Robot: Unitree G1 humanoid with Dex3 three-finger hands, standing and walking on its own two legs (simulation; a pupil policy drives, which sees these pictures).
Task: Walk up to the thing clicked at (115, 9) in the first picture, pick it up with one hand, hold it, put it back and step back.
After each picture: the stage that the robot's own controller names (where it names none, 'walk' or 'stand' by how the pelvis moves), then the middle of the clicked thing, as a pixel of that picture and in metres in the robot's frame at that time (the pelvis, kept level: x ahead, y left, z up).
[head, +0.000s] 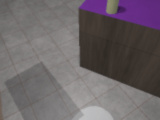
stand; out of the picture +0.94 -0.17 +0.02
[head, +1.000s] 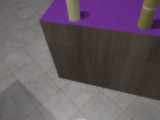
walk; out of the picture +0.83 +0.11 +0.05
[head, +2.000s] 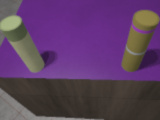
walk; (25, 48) +0.44 +0.26 +0.04
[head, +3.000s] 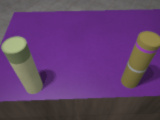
stand; (26, 69) +0.37 +0.23 +0.03
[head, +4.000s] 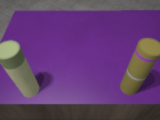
stand; (21, 73) +0.35 +0.24 +0.03
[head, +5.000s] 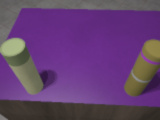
stand; (25, 70) +0.36 +0.23 +0.03
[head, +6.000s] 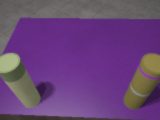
stand; (21, 84) +0.32 +0.24 +0.02
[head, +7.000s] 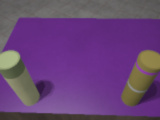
stand; (21, 82) +0.33 +0.24 +0.02
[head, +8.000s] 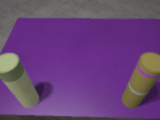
stand; (20, 84) +0.32 +0.24 +0.02
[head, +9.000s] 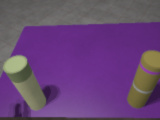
rise first; (28, 86) +0.32 +0.23 +0.02
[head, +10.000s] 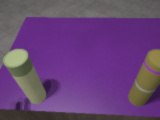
go down; (28, 80) +0.32 +0.23 +0.02
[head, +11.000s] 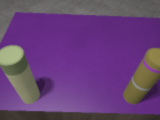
go down; (22, 79) +0.33 +0.22 +0.03
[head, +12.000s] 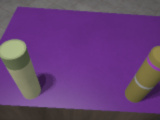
go down; (24, 74) +0.34 +0.22 +0.04
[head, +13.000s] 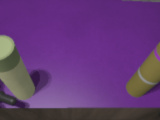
close in; (14, 74) +0.32 +0.22 +0.06
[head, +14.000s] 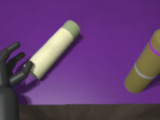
close; (54, 48) +0.47 +0.12 +0.01
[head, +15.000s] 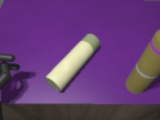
lift; (74, 60) +0.42 +0.04 -0.01
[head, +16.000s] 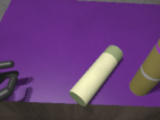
lift; (98, 73) +0.37 -0.03 -0.01
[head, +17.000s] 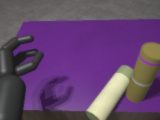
close; (112, 92) +0.33 -0.08 -0.04
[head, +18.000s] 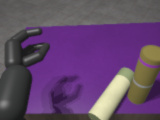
close; (113, 94) +0.34 -0.08 -0.05
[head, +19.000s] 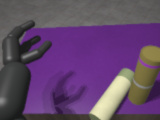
close; (114, 95) +0.34 -0.08 -0.06
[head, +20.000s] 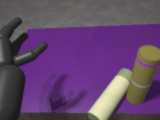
close; (112, 94) +0.34 -0.08 -0.06
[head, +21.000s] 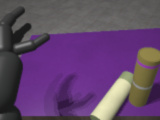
close; (115, 97) +0.34 -0.08 -0.06
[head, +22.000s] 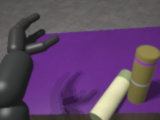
rise first; (113, 95) +0.35 -0.08 -0.06
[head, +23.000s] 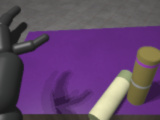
close; (113, 96) +0.34 -0.08 -0.06
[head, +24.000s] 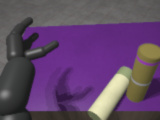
close; (112, 92) +0.34 -0.08 -0.06
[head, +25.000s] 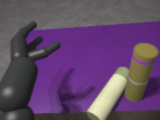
close; (111, 93) +0.35 -0.07 -0.06
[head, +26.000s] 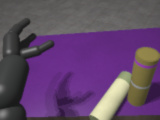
close; (113, 97) +0.34 -0.08 -0.06
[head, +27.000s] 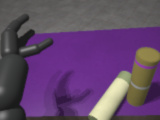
close; (113, 97) +0.34 -0.08 -0.06
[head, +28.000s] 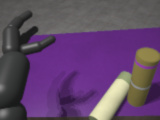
close; (113, 97) +0.34 -0.08 -0.06
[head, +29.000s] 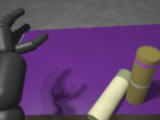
close; (112, 95) +0.34 -0.08 -0.06
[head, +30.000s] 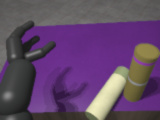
close; (109, 92) +0.34 -0.07 -0.06
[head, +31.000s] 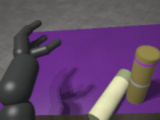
close; (112, 95) +0.34 -0.08 -0.06
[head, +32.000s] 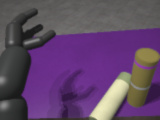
close; (113, 98) +0.34 -0.08 -0.06
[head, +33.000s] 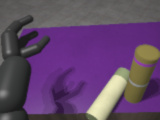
close; (110, 94) +0.34 -0.08 -0.06
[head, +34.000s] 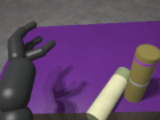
close; (110, 93) +0.34 -0.08 -0.06
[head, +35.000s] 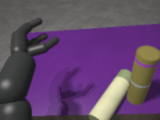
close; (113, 95) +0.34 -0.08 -0.06
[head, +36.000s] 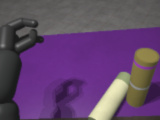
crouch; (112, 98) +0.34 -0.08 -0.06
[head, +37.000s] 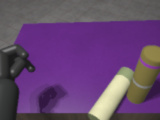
crouch; (113, 94) +0.33 -0.08 -0.06
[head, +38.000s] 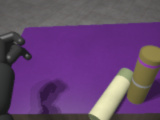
crouch; (113, 95) +0.33 -0.09 -0.06
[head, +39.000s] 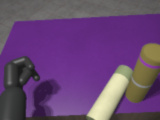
lower; (111, 94) +0.32 -0.08 -0.05
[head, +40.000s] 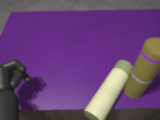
lower; (110, 89) +0.33 -0.08 -0.03
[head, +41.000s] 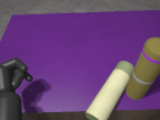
lower; (111, 90) +0.32 -0.08 -0.03
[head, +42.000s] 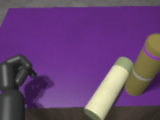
lower; (110, 86) +0.33 -0.08 -0.02
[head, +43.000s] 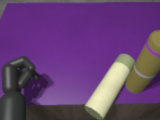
lower; (111, 83) +0.33 -0.09 -0.02
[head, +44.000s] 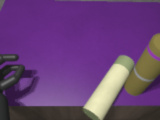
open; (110, 85) +0.32 -0.08 -0.02
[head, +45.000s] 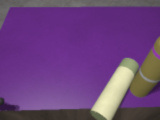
sink last; (116, 88) +0.33 -0.10 -0.02
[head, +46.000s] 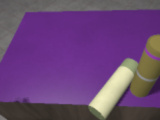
sink last; (115, 86) +0.34 -0.08 -0.03
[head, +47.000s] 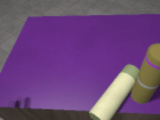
stand; (116, 93) +0.32 -0.08 -0.05
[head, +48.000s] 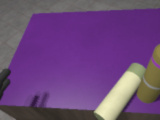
stand; (121, 92) +0.32 -0.08 -0.06
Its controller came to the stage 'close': yes
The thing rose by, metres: 0.00
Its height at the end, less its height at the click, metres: -0.09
